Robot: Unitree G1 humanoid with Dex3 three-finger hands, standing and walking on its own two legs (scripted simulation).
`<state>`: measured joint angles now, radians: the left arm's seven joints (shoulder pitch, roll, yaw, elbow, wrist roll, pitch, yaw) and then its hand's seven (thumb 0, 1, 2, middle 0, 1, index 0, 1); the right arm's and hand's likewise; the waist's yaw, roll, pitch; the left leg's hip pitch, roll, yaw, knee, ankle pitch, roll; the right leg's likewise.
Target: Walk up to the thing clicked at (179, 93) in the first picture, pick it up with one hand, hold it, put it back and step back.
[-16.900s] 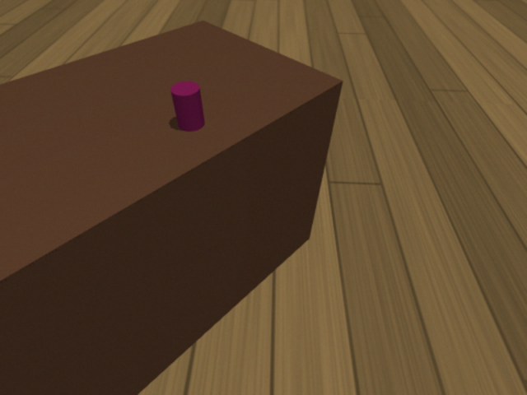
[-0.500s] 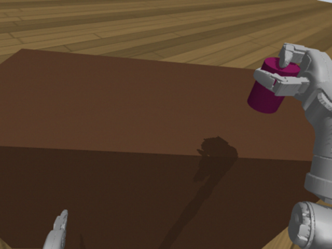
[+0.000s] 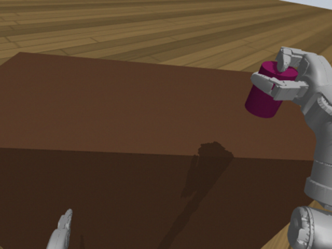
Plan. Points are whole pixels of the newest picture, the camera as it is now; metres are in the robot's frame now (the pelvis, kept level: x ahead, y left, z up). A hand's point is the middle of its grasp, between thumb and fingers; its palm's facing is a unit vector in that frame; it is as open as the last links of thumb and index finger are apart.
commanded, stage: hold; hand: right
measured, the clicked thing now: (268, 90) +0.34 -0.17 +0.30
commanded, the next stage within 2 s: crouch in 1.88 s
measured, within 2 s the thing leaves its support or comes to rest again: neither
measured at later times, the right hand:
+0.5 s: hand (277, 74) +0.33 -0.17 +0.34, palm faces +0.08 +1.00 -0.05, open 5.5 cm
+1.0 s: hand (271, 77) +0.33 -0.16 +0.33, palm faces +0.07 +1.00 -0.04, open 5.5 cm
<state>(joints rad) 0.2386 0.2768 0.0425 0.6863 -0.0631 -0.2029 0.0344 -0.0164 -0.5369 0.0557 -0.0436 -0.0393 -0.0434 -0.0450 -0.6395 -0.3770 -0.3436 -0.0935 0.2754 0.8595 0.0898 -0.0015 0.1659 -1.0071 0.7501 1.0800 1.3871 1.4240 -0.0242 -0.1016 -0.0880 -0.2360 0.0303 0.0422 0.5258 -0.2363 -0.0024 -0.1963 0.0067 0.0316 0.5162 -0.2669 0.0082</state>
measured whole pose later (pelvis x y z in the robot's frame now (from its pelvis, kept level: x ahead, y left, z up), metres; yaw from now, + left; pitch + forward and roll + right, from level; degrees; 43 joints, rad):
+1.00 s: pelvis +0.00 +0.00 +0.00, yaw +0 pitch -3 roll +0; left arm 0.25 0.27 0.04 0.67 -0.06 -0.22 0.04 -0.02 -0.54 0.06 -0.05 -0.04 -0.05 -0.05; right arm -0.64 -0.37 -0.34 -0.10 0.27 0.87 0.07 0.00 0.18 -1.03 0.76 1.07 1.38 1.43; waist -0.02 -0.10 -0.08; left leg -0.23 0.03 0.04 0.52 -0.23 0.00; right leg -0.19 0.00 0.03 0.52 -0.26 0.01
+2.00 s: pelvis +0.00 +0.00 +0.00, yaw +1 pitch -3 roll +0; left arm 0.25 0.27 0.05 0.66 -0.06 -0.22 0.04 -0.02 -0.54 0.06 -0.05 -0.04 -0.05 -0.05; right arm -0.66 -0.36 -0.35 -0.03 0.26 0.86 0.03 0.00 0.19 -1.04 0.77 1.07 1.38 1.44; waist -0.01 -0.10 -0.08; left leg -0.24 0.03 0.03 0.52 -0.22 0.00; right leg -0.20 0.00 0.02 0.51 -0.26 0.01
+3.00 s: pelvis +0.00 +0.00 +0.00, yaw +3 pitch +3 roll +0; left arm 0.27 0.22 0.05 0.60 -0.02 -0.23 0.07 -0.02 -0.52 0.05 -0.05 -0.04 -0.06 -0.04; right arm -0.82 -0.39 -0.33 0.69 0.12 0.19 0.02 0.00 0.19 -1.05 0.77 1.07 1.41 1.47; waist 0.05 -0.05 -0.02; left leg -0.38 0.01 0.00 0.55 -0.22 0.00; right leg -0.33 -0.01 -0.01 0.55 -0.28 0.01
